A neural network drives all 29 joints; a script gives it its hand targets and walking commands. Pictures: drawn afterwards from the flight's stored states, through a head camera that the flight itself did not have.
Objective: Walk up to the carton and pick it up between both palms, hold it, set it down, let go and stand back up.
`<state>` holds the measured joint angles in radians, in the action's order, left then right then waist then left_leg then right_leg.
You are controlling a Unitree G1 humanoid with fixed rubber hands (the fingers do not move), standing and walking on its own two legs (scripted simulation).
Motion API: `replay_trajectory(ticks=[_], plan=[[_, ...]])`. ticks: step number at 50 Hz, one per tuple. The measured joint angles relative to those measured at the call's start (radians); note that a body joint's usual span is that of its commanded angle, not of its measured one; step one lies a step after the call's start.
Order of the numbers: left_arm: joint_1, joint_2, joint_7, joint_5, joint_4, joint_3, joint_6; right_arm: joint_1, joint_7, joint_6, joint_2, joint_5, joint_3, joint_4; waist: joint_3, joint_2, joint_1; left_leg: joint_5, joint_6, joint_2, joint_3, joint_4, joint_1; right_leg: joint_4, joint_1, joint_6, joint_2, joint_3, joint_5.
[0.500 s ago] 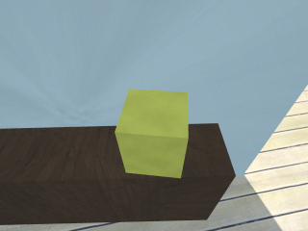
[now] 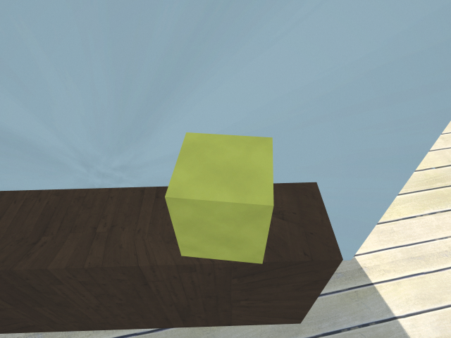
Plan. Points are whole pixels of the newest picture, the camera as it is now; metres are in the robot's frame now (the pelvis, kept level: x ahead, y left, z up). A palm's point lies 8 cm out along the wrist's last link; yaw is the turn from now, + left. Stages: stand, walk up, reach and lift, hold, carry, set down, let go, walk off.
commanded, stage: stand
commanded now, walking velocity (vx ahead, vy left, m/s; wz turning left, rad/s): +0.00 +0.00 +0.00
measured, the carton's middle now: (225, 199) +0.46 +0.02 -0.07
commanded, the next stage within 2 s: none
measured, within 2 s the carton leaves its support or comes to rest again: neither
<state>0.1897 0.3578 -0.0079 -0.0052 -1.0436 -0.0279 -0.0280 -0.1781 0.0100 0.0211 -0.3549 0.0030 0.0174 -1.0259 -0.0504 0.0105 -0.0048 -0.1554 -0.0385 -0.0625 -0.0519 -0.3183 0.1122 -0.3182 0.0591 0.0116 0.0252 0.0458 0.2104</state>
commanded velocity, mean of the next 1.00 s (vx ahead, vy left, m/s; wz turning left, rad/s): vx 0.00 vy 0.00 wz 0.00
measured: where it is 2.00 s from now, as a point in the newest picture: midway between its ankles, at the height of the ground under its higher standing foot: outside the picture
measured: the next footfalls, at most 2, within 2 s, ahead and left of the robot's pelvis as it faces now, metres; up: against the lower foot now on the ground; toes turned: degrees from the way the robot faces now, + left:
none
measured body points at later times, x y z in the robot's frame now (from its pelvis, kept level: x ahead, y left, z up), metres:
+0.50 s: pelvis -0.01 +0.00 +0.00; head +0.01 -0.01 +0.45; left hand +0.06 +0.31 -0.12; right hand +0.05 -0.30 -0.13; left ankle +0.01 +0.14 -0.75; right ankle -0.02 -0.12 -0.75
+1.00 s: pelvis +0.00 +0.00 +0.00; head +0.01 +0.00 +0.45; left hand +0.06 +0.31 -0.13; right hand +0.07 -0.30 -0.13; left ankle +0.01 +0.14 -0.75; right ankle -0.02 -0.12 -0.75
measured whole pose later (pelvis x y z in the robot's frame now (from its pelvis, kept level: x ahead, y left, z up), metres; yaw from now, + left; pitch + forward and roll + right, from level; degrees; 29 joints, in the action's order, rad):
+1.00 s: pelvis +0.00 +0.00 +0.00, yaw +0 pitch -3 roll +0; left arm 0.19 0.35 -0.01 0.00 -1.06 -0.03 -0.02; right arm -0.17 0.01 0.01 -0.34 0.01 0.03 -1.02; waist -0.06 0.01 0.00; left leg -0.15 -0.03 -0.06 -0.05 -0.32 0.11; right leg -0.30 0.05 0.02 0.03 0.05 0.19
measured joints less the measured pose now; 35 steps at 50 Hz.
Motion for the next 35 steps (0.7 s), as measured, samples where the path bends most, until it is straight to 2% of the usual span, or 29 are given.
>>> replay_trajectory(ticks=[4, 22, 35], plan=[[0.002, -0.004, -0.003, 0.001, -0.004, 0.000, 0.008, -0.008, 0.001, -0.001, -0.009, 0.001, 0.003, 0.002, -0.002, 0.005, 0.009, 0.002, 0.002, 0.002, -0.002, 0.001, 0.001, -0.003, 0.004, 0.001, 0.002, -0.001, 0.000], [-0.012, -0.008, 0.004, 0.003, 0.009, 0.003, 0.015, -0.024, 0.000, -0.013, -0.002, 0.004, 0.008, -0.011, -0.019, 0.013, 0.008, 0.009, 0.001, -0.001, 0.000, -0.004, 0.019, -0.003, 0.018, 0.000, 0.000, 0.000, -0.009], [-0.008, -0.011, -0.003, -0.004, -0.004, 0.002, 0.008, -0.014, 0.002, 0.000, -0.002, 0.007, 0.012, -0.009, -0.013, -0.003, 0.009, -0.002, 0.002, 0.005, 0.006, -0.005, 0.010, -0.004, 0.007, 0.002, 0.005, 0.006, 0.005]])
